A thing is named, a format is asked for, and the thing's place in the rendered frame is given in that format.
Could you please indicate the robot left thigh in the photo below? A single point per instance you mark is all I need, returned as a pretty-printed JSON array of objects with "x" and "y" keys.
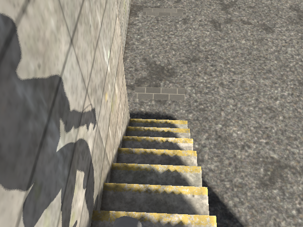
[{"x": 128, "y": 222}]

